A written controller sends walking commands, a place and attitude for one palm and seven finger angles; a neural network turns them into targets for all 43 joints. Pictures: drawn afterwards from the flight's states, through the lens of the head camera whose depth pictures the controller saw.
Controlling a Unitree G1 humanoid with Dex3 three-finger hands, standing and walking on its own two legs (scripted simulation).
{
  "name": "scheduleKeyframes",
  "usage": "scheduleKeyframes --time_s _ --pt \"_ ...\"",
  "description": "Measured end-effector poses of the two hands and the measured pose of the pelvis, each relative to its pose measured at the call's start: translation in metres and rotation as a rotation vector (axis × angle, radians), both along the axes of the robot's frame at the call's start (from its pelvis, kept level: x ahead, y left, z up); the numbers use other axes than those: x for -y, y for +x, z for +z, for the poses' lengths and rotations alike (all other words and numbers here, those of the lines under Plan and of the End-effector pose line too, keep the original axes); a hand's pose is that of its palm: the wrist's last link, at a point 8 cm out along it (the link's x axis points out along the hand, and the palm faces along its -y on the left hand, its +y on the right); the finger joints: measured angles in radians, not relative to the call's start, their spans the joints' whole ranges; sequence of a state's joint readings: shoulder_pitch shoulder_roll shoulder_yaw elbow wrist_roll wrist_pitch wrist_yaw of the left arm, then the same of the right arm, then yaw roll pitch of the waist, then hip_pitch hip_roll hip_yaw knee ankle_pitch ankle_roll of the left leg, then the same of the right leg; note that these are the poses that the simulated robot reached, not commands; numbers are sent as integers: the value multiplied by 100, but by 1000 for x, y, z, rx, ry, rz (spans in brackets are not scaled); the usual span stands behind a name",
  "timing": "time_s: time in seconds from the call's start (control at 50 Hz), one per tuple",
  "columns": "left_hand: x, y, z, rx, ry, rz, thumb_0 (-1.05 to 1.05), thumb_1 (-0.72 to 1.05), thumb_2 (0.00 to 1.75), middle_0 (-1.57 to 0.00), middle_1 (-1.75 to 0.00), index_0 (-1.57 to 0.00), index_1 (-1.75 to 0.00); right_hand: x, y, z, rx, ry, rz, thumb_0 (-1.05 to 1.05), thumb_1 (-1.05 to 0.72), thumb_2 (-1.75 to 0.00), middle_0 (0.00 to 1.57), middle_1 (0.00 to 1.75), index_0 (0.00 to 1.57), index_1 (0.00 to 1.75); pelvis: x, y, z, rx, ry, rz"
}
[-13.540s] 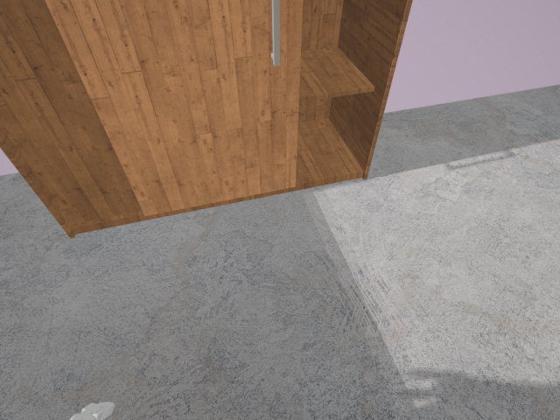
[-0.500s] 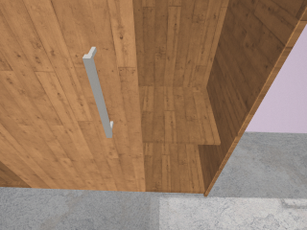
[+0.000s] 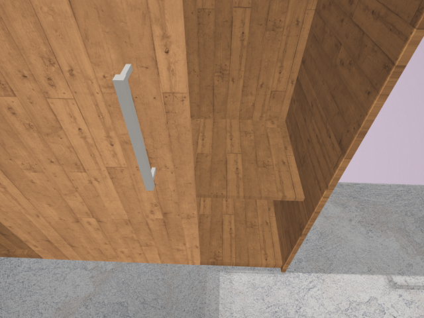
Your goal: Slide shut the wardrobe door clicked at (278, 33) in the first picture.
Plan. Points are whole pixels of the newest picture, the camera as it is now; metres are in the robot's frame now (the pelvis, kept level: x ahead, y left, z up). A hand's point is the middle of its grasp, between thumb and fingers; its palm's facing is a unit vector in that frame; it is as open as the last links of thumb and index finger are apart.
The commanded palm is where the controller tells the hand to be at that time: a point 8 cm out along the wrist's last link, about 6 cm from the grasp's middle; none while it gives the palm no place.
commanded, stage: look again from close up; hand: left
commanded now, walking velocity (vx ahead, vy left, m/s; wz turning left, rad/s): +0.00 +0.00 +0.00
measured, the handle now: (140, 137) +0.45 +0.20 +0.10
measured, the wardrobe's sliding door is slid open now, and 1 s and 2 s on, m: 0.38 0.38 0.38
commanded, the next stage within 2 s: raise the hand with hooked fingers in 0.22 s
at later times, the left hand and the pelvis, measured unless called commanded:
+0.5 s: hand out of the picture +0.12 +0.21 -0.06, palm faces +0.20 -0.95 -0.24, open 7.3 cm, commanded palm +0.10 +0.22 -0.05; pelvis -0.02 +0.01 -0.01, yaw +1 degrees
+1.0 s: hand (109, 292) +0.16 +0.19 +0.01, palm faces +0.03 -1.00 -0.07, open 10.1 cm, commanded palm +0.14 +0.25 +0.01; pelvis -0.05 +0.00 -0.07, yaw +2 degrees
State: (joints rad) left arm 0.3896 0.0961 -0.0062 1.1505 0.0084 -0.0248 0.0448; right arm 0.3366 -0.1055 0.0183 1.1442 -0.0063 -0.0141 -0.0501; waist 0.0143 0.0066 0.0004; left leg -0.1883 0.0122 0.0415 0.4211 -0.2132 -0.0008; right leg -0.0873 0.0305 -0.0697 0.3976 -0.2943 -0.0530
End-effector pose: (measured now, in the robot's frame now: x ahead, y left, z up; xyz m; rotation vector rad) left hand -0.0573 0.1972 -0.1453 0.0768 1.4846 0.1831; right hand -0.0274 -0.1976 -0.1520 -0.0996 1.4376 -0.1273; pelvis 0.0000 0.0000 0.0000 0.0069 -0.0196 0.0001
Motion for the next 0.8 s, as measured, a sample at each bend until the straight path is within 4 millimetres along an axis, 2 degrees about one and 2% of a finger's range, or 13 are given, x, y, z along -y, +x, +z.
scheduleKeyframes --time_s 0.34,0.36,0.38,0.44,0.48,0.54,0.58,0.6,0.64,0.7,0.76,0.8 --pt "0 0 0 5 4 -9 0 91 90 -20 -30 -20 -29 2 0 0 -1 -4 6 1 -91 -90 20 30 20 30 -1 -1 0 -4 -6 -6" --pt "-2 10 4 55 0 15 0 91 90 -20 -30 -20 -30 5 1 1 19 -14 11 2 -92 -90 20 30 20 30 -2 -3 -2 -6 -11 -13" --pt "-6 30 13 155 13 17 1 91 90 -20 -30 -20 -30 11 6 2 72 -34 12 2 -93 -90 20 30 20 30 -3 -5 -3 -5 -11 -16" --pt "-45 83 55 455 164 -4 8 98 89 -21 -32 -21 -31 30 31 10 294 -90 -8 4 -94 -90 20 30 21 30 -5 -12 -8 -15 -1 -5" --pt "-54 127 91 707 195 -33 8 97 88 -21 -33 -21 -32 43 55 16 440 -126 8 3 -93 -90 20 30 20 30 -8 -17 -12 -30 -3 13" --pt "-43 192 140 1108 151 -102 7 91 86 -20 -36 -20 -35 57 97 27 647 -174 49 3 -93 -90 20 30 20 30 -12 -25 -22 -80 -6 26" --pt "-25 221 158 1342 46 -131 5 85 85 -20 -38 -20 -37 63 124 37 761 -194 66 3 -92 -90 20 30 20 30 -12 -30 -32 -123 -3 14" --pt "-15 229 161 1434 -20 -145 4 83 84 -20 -39 -20 -39 64 136 42 809 -198 74 2 -92 -90 20 30 20 30 -12 -32 -37 -140 0 6" --pt "1 234 159 1546 -123 -181 3 77 82 -21 -42 -21 -41 64 158 52 886 -202 95 2 -92 -90 20 30 20 30 -10 -35 -48 -164 4 -6" --pt "9 223 139 1509 -174 -202 2 68 79 -22 -46 -22 -45 57 186 63 959 -191 122 2 -91 -90 20 30 20 30 -9 -37 -59 -169 6 -15" --pt "0 199 118 1381 -130 -150 1 60 76 -23 -51 -23 -50 41 206 68 991 -158 152 2 -91 -90 20 29 20 30 -7 -37 -64 -165 2 -8" --pt "-13 184 116 1346 -54 -111 1 55 74 -24 -54 -23 -53 29 213 66 994 -133 181 1 -91 -90 20 30 20 30 -5 -37 -65 -167 -7 -1"
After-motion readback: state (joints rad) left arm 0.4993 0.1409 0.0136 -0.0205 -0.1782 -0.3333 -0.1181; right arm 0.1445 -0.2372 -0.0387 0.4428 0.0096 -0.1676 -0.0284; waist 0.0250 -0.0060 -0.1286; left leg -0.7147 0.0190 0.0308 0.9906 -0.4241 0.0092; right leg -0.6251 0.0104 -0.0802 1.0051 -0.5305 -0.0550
